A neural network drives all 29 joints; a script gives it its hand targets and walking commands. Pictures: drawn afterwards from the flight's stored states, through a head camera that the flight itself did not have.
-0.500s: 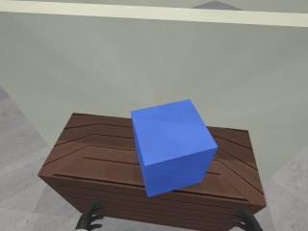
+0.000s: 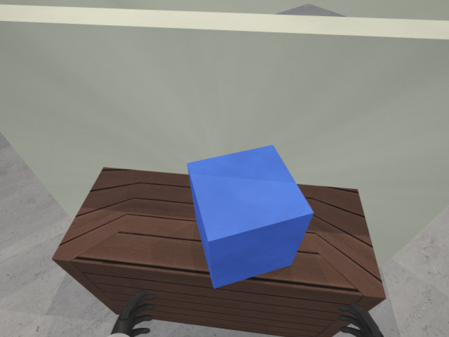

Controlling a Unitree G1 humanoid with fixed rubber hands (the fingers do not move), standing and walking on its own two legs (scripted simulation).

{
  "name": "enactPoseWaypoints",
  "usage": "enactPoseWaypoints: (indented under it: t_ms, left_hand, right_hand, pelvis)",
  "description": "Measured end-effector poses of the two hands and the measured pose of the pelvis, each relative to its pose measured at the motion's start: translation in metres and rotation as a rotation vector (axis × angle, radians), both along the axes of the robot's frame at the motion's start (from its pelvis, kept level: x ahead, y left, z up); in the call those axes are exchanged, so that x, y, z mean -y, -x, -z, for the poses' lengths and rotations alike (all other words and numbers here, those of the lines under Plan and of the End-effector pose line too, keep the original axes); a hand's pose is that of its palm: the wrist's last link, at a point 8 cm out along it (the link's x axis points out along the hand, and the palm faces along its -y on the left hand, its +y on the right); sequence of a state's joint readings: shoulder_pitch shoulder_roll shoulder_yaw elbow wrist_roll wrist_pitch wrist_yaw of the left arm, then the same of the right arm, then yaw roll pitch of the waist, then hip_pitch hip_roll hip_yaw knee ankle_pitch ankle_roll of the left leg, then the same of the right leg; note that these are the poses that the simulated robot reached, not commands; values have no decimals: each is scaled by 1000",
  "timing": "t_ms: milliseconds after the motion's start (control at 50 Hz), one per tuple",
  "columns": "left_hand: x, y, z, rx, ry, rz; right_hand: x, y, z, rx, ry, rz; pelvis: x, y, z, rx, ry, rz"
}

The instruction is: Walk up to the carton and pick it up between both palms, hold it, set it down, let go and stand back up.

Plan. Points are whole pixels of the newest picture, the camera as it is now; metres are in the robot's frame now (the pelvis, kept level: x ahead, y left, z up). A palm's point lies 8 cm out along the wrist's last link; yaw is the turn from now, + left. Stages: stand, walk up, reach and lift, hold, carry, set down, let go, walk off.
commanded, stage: stand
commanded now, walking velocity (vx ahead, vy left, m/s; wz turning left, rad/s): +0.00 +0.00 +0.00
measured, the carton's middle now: (242, 217) +0.40 +0.01 -0.09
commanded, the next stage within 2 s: none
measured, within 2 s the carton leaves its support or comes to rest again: neither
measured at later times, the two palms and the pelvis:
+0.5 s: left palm out of the picture -0.03 +0.25 -0.15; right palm out of the picture -0.03 -0.22 -0.13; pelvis -0.03 +0.02 +0.00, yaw +1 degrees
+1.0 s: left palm out of the picture -0.17 +0.26 -0.15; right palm out of the picture -0.11 -0.20 -0.15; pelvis -0.10 +0.04 -0.01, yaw +1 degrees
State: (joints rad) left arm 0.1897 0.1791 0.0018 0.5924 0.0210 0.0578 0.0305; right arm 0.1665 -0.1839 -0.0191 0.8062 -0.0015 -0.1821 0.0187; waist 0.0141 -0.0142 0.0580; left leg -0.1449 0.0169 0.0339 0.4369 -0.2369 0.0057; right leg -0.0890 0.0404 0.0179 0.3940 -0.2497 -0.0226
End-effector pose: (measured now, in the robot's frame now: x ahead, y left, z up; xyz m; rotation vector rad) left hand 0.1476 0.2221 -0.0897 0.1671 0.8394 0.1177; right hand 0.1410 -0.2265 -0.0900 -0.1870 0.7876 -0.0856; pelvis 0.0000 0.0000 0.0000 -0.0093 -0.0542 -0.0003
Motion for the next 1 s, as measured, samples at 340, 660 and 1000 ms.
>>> enactPoseWaypoints:
  t_ms: [340,660,1000]
  left_hand:
    - [-24,124,49,-328,2,-57]
    - [-31,211,64,-486,36,-70]
    - [-41,320,64,-588,17,-176]
  right_hand:
    - [9,117,34,-352,56,117]
    - [-28,214,47,-513,18,167]
    - [-30,246,65,-505,-3,201]
  pelvis:
    - [-10,8,2,31,9,-15]
    - [-32,51,3,46,6,-16]
    - [-41,102,12,36,-16,-15]
